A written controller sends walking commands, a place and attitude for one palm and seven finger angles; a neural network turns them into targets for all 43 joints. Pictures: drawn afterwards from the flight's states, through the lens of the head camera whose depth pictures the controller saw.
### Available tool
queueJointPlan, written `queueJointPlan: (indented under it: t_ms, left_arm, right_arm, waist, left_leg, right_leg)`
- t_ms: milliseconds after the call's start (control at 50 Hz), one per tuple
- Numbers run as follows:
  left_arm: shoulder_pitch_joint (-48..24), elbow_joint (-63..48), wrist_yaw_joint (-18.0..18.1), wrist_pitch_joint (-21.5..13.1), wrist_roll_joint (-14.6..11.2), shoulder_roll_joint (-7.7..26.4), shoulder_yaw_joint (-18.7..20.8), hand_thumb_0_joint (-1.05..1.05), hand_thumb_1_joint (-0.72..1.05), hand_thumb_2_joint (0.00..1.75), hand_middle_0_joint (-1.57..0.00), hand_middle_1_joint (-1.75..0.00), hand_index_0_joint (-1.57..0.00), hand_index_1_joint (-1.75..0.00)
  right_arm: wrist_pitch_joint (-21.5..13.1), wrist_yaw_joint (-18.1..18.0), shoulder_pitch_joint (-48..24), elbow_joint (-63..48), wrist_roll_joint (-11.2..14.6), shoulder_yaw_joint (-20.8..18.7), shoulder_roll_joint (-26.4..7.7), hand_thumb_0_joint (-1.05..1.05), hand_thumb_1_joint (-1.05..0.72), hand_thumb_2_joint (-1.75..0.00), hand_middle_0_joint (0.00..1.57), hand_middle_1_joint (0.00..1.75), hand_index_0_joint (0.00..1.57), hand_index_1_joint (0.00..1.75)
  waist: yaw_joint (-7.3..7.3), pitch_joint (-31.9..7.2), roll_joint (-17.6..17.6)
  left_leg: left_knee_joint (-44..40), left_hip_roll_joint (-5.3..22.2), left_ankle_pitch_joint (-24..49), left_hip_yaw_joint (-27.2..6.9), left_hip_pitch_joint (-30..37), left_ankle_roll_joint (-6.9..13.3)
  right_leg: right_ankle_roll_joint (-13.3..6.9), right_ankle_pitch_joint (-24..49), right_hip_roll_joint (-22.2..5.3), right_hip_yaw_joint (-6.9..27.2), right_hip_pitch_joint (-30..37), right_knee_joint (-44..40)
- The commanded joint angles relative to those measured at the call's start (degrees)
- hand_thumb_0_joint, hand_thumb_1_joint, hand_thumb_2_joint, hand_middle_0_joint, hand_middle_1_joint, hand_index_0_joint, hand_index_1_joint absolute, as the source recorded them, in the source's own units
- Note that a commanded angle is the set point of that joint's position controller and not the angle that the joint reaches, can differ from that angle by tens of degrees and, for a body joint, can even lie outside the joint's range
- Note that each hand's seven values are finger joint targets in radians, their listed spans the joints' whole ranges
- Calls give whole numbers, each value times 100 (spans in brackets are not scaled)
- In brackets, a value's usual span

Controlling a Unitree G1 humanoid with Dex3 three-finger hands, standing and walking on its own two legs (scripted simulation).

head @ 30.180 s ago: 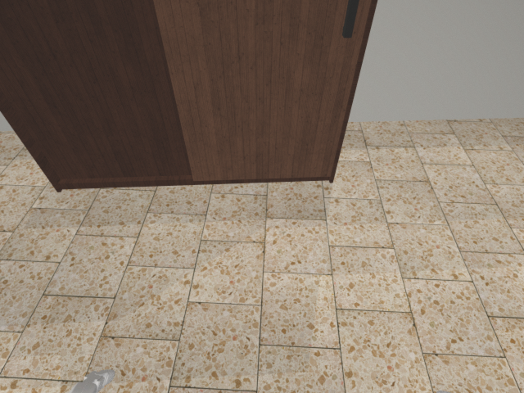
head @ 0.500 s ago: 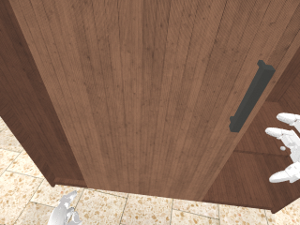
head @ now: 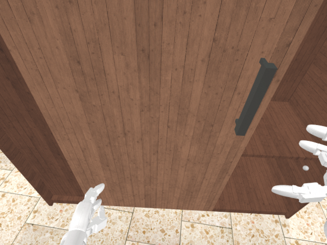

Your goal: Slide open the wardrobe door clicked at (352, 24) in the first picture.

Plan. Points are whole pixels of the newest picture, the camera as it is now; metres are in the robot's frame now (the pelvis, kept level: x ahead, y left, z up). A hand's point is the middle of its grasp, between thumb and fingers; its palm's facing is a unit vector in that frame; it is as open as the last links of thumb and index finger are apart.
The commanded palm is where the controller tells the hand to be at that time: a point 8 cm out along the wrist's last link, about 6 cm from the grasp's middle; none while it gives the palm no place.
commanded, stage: draw the hand back to the body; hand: right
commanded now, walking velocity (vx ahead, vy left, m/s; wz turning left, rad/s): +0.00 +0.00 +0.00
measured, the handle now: (250, 99) +0.46 -0.26 +0.14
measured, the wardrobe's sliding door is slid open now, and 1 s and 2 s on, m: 0.47 0.47 0.47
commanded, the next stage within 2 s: step back with the hand held close in 0.92 s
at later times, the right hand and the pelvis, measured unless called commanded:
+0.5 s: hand (296, 163) +0.23 -0.25 +0.17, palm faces +0.42 +0.84 -0.36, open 9.2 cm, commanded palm +0.18 -0.29 +0.18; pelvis +0.03 +0.00 +0.01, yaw +2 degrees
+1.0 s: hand (293, 165) +0.22 -0.24 +0.17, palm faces +0.43 +0.83 -0.35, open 7.4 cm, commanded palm +0.18 -0.28 +0.18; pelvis +0.03 +0.01 +0.01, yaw +1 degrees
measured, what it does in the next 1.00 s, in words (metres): stands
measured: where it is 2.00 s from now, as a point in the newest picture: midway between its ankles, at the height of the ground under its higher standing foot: outside the picture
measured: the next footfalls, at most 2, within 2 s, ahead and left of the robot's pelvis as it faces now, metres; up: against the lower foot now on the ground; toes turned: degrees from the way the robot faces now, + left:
none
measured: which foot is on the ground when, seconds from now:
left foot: down 0.00-1.00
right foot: down 0.00-1.00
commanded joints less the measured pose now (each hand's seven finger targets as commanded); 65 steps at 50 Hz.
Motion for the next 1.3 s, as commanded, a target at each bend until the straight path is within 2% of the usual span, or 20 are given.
queueJointPlan:
  t_ms: [0,40,240,300,320,480,520,600,700,780,800,900,1000,1020,1040,1060,1080,1120,1200,1280]
  left_arm:
    - [-596,-764,47,-141,99,762,404,0,90,90,-20,-30,-20,-30]
    - [-625,-792,32,-73,120,734,426,0,90,90,-20,-30,-20,-30]
    - [-689,-781,-35,178,152,700,503,0,90,90,-20,-30,-20,-30]
    - [-690,-812,-56,240,162,727,559,0,90,90,-20,-30,-20,-30]
    - [-690,-833,-67,269,149,696,557,0,90,90,-20,-30,-20,-30]
    - [-657,-929,-97,363,179,655,590,0,90,90,-20,-30,-20,-30]
    - [-660,-932,-91,387,176,644,583,0,90,90,-20,-30,-20,-30]
    - [-661,-922,-77,461,178,655,599,0,90,90,-20,-30,-20,-30]
    - [-701,-948,-60,547,184,640,595,0,90,90,-20,-30,-20,-30]
    - [-712,-953,-55,560,196,594,577,0,90,90,-20,-30,-20,-30]
    - [-716,-943,-49,539,201,617,586,0,90,90,-20,-30,-20,-30]
    - [-744,-941,-37,560,198,602,585,0,90,90,-20,-30,-20,-30]
    - [-762,-933,-42,590,188,606,598,0,90,90,-20,-30,-20,-30]
    - [-719,-877,-7,625,171,620,604,0,90,90,-20,-30,-20,-30]
    - [-782,-1109,-51,792,138,726,592,0,90,90,-20,-30,-20,-30]
    - [-762,-994,-38,894,162,611,581,0,90,90,-20,-30,-20,-30]
    - [-777,-1072,-55,950,158,628,593,0,90,90,-20,-30,-20,-30]
    - [-694,-1163,-50,1049,145,646,621,0,90,90,-20,-30,-20,-30]
    - [-618,-1393,-43,1198,90,703,682,0,90,90,-20,-30,-20,-30]
    - [-566,-1556,-21,1252,74,716,718,0,90,90,-20,-30,-20,-30]
  right_arm:
    - [-676,-546,-643,-1444,-325,-371,-1071,0,4,-44,23,85,23,85]
    - [-749,-651,-423,-1654,-397,-440,-1118,0,-3,-48,23,81,23,81]
    - [-886,-761,288,-1889,-553,-437,-1023,0,-39,-65,22,60,22,60]
    - [-909,-732,561,-1898,-547,-491,-1023,0,-50,-71,21,53,21,53]
    - [-911,-720,612,-1956,-540,-421,-945,0,-54,-73,21,51,21,51]
    - [-929,-713,838,-2340,-541,-536,-1019,0,-83,-87,20,34,20,34]
    - [-912,-704,884,-2390,-543,-497,-992,0,-90,-90,20,30,20,30]
    - [-852,-686,877,-2212,-523,-507,-967,0,-90,-90,20,30,20,30]
    - [-803,-660,796,-2193,-506,-521,-1006,0,-90,-90,20,30,20,30]
    - [-804,-671,662,-2344,-526,-443,-960,0,-90,-90,20,30,20,30]
    - [-810,-676,685,-2380,-522,-487,-1022,0,-90,-90,20,30,20,30]
    - [-801,-682,774,-2288,-507,-549,-1047,0,-90,-90,20,30,20,30]
    - [-819,-654,843,-2202,-497,-522,-998,0,-90,-90,20,30,20,30]
    - [-790,-688,619,-1929,-466,-764,-1208,0,-90,-90,20,30,20,30]
    - [-1014,-727,-74,-2390,-564,-1264,-1819,0,-90,-90,20,30,20,30]
    - [-1021,-684,523,-1886,-557,-938,-1383,0,-90,-90,20,30,20,30]
    - [-1000,-653,643,-1879,-599,-744,-1219,0,-90,-90,20,30,20,30]
    - [-1051,-653,812,-1965,-632,-700,-1181,0,-90,-90,20,30,20,30]
    - [-1078,-707,1335,-2468,-610,-754,-1234,0,-90,-90,20,30,20,30]
    - [-1165,-782,1552,-2930,-575,-1030,-1485,0,-90,-90,20,30,20,30]
  waist:
    - [107,-642,-138]
    - [83,-708,-95]
    - [29,-298,-153]
    - [4,-284,105]
    - [25,-294,-54]
    - [16,-396,-8]
    - [30,-356,-144]
    - [44,-220,120]
    - [21,-311,211]
    - [47,-387,-92]
    - [38,-399,45]
    - [11,-358,-2]
    - [19,-257,178]
    - [47,-175,158]
    - [226,182,319]
    - [272,133,646]
    - [261,34,674]
    - [290,-342,459]
    - [284,-948,19]
    - [295,-1087,101]
  left_leg:
    - [-807,-4,13,-351,-773,105]
    - [-833,8,167,-347,-655,104]
    - [-923,-10,665,-306,-439,110]
    - [-984,-34,848,-294,-380,96]
    - [-969,-7,839,-313,-387,81]
    - [-958,-17,1291,-310,-314,59]
    - [-985,-17,1375,-320,-324,56]
    - [-1063,-36,1399,-311,-361,38]
    - [-1083,-14,1554,-340,-284,11]
    - [-1062,15,1602,-357,-305,3]
    - [-1102,-1,1683,-352,-272,7]
    - [-1130,1,1620,-349,-254,5]
    - [-1171,-18,1510,-338,-304,-5]
    - [-1204,6,1442,-368,-358,-18]
    - [-1485,323,1806,-721,-1010,-164]
    - [-1399,465,2236,-648,-1031,-213]
    - [-1290,520,2671,-655,-974,-304]
    - [-1020,512,3258,-520,-780,-366]
    - [-731,379,2833,-472,-724,-370]
    - [-573,247,1987,-470,-707,-192]
  right_leg:
    - [-17,-955,-44,441,1179,-799]
    - [-28,-631,-56,387,1279,-792]
    - [-15,89,-54,274,1380,-870]
    - [-33,316,-63,219,1406,-840]
    - [-28,328,-64,170,1449,-832]
    - [-40,710,-29,92,1529,-709]
    - [-39,794,-25,68,1562,-689]
    - [-54,756,-24,49,1516,-707]
    - [-89,817,19,20,1549,-692]
    - [-88,860,46,-8,1622,-650]
    - [-96,913,51,4,1634,-635]
    - [-87,861,68,11,1620,-680]
    - [-83,796,43,19,1591,-715]
    - [-85,709,41,-20,1544,-735]
    - [-175,475,-55,76,1095,-316]
    - [-179,563,-46,76,1010,-123]
    - [-178,702,-41,22,973,-44]
    - [-185,1213,-34,-50,1052,-26]
    - [-212,1758,-140,-12,1292,-125]
    - [-187,1548,-263,184,1008,-272]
